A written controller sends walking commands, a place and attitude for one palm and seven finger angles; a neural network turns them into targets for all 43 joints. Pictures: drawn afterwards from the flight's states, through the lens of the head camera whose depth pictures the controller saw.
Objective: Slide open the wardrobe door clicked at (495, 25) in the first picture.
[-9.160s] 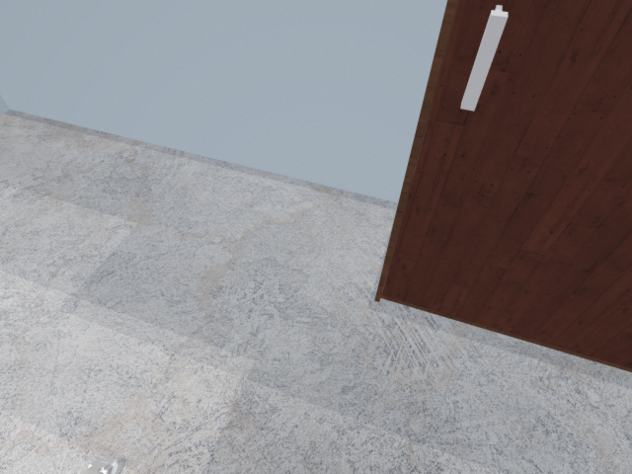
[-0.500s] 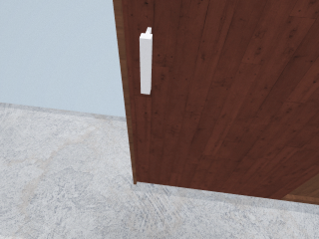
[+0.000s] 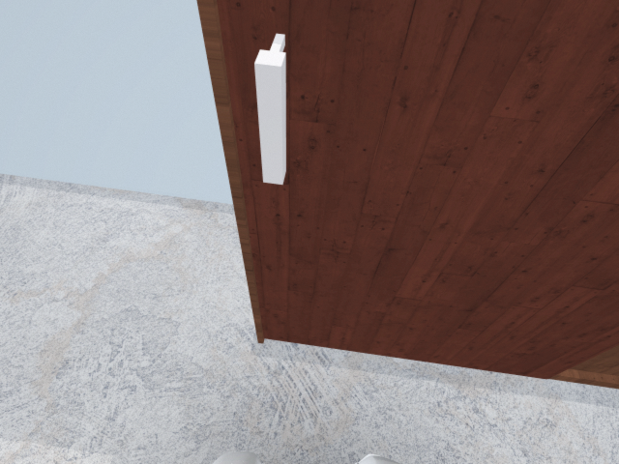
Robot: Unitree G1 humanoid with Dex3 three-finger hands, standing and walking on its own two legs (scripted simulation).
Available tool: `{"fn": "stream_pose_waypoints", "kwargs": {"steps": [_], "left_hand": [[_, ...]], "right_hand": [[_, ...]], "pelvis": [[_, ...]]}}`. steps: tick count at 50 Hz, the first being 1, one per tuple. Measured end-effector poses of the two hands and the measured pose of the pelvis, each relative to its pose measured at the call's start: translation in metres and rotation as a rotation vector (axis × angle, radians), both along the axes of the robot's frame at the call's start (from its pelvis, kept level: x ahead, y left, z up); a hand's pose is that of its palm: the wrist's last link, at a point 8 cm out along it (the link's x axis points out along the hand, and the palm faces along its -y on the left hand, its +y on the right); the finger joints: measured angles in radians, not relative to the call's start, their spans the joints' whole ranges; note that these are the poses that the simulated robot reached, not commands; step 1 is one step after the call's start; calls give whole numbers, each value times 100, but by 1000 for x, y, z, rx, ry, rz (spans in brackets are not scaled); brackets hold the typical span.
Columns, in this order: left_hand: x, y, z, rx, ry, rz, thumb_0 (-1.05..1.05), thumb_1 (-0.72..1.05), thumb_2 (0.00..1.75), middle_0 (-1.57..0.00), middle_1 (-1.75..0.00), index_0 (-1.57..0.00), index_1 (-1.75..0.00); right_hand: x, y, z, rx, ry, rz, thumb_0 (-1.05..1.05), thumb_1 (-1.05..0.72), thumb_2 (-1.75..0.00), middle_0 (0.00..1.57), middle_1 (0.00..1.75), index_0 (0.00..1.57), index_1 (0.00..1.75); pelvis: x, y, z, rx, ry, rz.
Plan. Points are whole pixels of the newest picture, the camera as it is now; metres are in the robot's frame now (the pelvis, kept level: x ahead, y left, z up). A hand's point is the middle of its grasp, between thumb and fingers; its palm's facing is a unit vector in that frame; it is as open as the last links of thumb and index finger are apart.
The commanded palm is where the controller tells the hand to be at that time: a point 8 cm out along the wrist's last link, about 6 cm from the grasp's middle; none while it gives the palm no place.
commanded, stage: come to a stop and stand still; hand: left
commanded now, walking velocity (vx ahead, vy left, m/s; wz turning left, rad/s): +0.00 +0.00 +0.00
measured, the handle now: (276, 114) +0.48 +0.08 +0.18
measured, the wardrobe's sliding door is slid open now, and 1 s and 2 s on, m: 0.00 0.00 0.00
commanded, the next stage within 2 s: look again from close up in 1.36 s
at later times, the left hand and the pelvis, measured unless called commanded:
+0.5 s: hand out of the picture -0.04 +0.16 -0.16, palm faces -0.01 -0.98 -0.20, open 7.3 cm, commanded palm none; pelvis -0.03 +0.00 +0.01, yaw -2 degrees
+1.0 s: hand out of the picture +0.01 +0.17 -0.16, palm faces -0.05 -0.98 -0.20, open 7.3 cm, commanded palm none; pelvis -0.02 -0.01 +0.01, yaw -3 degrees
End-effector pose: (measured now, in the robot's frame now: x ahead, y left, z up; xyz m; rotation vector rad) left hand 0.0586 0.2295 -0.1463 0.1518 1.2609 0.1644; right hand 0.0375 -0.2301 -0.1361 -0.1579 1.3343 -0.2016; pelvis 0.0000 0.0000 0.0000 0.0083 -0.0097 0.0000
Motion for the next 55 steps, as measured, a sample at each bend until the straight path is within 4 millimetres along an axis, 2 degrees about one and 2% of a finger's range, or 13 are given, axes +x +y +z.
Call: {"fn": "stream_pose_waypoints", "kwargs": {"steps": [4,8,12,18,22,25,34,40,46,55], "left_hand": [[-4,8,-8,-27,4,12,0,93,90,-20,-30,-20,-30],[-17,10,1,-29,17,25,0,93,90,-20,-30,-20,-30],[-38,8,9,-17,54,23,0,93,90,-20,-30,-20,-30],[-72,-8,16,-3,114,-3,0,92,90,-20,-30,-20,-30],[-90,-19,17,-7,129,-19,0,91,90,-20,-30,-20,-30],[-97,-22,16,-10,121,-31,0,91,90,-20,-30,-20,-30],[-86,-12,16,16,80,-59,0,90,90,-21,-30,-20,-30],[-70,-9,16,17,65,-74,0,90,90,-20,-30,-20,-30],[-58,-11,14,-1,61,-78,0,91,90,-20,-30,-20,-30],[-53,-11,11,-14,84,-70,0,91,90,-20,-30,-20,-30]], "right_hand": [[18,9,8,-24,-103,27,0,-92,-90,20,30,19,29],[24,16,18,-19,-127,46,0,-93,-90,20,30,19,29],[25,19,17,9,-139,51,0,-93,-90,20,30,20,29],[6,11,7,48,-139,-3,-1,-94,-90,20,30,20,30],[-16,-1,6,44,-106,-5,-1,-95,-90,20,30,20,30],[-34,-7,2,40,-86,6,-1,-94,-90,20,30,20,30],[-88,-2,-4,65,28,-7,0,-92,-90,20,30,19,29],[-106,7,-2,79,88,-24,0,-91,-90,20,30,19,29],[-100,11,2,76,98,-28,0,-91,-90,20,30,19,29],[-62,6,6,43,42,-12,1,-92,-90,20,30,20,30]], "pelvis": [[-4,9,-3,-7,-13,-15],[-6,11,6,3,-2,-19],[-8,10,11,10,8,-27],[-17,1,12,7,-9,-37],[-24,-3,12,-7,-15,-40],[-29,-4,9,-13,-22,-35],[-36,-8,7,-3,-21,-31],[-34,-9,8,-2,-8,-36],[-27,-8,10,-3,-1,-40],[-16,-5,12,-5,-2,-46]]}}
